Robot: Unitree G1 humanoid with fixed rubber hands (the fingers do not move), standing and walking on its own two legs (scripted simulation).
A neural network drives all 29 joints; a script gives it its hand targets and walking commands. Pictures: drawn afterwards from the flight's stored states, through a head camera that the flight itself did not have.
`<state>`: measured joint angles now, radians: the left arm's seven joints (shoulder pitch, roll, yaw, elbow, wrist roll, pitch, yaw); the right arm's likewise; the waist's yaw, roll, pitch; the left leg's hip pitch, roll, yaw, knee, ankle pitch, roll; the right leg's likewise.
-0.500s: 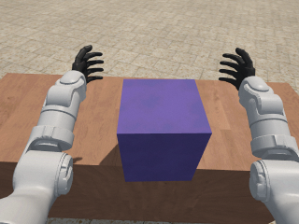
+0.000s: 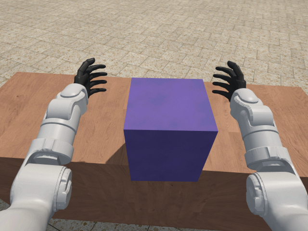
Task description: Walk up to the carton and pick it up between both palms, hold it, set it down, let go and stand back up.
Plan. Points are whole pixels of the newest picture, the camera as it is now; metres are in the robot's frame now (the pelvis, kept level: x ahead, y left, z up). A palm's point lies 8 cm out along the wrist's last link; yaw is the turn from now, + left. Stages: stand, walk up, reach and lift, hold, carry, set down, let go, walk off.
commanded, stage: set down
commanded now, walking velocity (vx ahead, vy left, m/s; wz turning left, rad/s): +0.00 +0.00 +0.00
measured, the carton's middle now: (165, 131) +0.39 -0.05 +0.03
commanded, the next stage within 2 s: let go in 1.50 s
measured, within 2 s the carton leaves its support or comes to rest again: neither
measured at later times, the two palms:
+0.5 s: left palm (79, 114) +0.37 +0.18 +0.13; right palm (229, 114) +0.36 -0.20 +0.14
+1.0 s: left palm (77, 133) +0.33 +0.19 +0.11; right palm (237, 131) +0.32 -0.22 +0.11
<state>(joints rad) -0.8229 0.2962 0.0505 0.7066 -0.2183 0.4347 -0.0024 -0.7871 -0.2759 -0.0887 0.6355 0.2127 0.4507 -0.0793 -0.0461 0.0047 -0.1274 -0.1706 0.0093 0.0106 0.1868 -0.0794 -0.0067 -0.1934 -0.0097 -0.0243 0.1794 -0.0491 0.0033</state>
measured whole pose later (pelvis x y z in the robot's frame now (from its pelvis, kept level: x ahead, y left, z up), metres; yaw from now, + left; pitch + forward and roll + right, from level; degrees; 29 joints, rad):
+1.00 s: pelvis -0.01 +0.00 +0.00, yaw +0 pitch -2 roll +0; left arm -0.41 0.23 0.05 0.32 -0.23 0.53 0.04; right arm -0.41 -0.24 -0.10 0.29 0.17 0.55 -0.07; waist -0.03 0.01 -0.02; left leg -0.09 0.01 0.01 0.23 -0.10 0.00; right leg -0.10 -0.01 -0.03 0.21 -0.06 0.00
